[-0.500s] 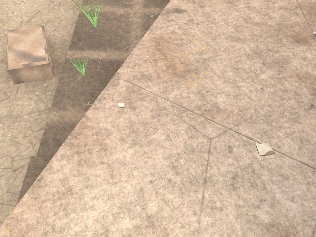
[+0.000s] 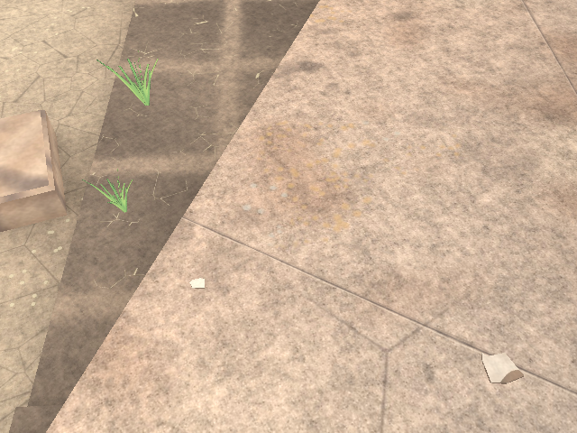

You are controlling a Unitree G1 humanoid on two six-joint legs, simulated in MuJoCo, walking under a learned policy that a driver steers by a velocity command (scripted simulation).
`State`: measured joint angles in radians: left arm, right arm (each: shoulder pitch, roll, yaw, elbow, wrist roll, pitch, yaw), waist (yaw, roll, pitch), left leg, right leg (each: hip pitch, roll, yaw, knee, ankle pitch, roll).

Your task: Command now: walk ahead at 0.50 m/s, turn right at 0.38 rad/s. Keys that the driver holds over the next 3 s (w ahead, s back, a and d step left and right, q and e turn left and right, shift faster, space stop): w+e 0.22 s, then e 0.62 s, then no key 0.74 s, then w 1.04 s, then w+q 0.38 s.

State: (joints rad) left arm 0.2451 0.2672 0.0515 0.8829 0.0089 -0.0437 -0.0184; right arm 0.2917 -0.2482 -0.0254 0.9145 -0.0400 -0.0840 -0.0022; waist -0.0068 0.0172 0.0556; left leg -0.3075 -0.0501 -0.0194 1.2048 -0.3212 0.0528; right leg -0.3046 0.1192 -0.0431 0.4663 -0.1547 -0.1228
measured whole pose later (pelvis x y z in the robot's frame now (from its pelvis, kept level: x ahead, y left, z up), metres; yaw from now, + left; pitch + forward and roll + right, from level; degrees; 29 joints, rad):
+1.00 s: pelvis +0.25 +0.00 +0.01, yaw -34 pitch +0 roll +2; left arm 0.19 0.26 0.04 0.67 0.01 0.04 0.00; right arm 0.25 -0.29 -0.06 0.75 -0.02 0.06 -0.01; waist -0.02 0.04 0.05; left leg -0.48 0.04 0.04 1.01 -0.42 -0.04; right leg -0.26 0.04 0.01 0.49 -0.23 -0.06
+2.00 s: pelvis +0.30 -0.06 +0.01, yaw -36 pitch +0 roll +0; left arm 0.38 0.22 0.04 1.00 0.03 -0.07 0.00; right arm 0.28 -0.25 -0.06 0.97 -0.03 -0.03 0.03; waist 0.01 0.03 0.00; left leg -0.37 0.01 0.02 0.95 -0.34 0.09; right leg -0.11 0.05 -0.04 0.36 -0.25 -0.07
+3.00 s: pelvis +0.76 -0.38 +0.00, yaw -27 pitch +1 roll +0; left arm 0.11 0.20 0.04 0.88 0.04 -0.09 0.01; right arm 0.36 -0.23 -0.07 1.00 -0.02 -0.06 0.00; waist -0.05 0.03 0.05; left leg -0.35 -0.01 -0.01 1.12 -0.37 0.09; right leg -0.32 0.00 -0.13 0.48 -0.18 -0.05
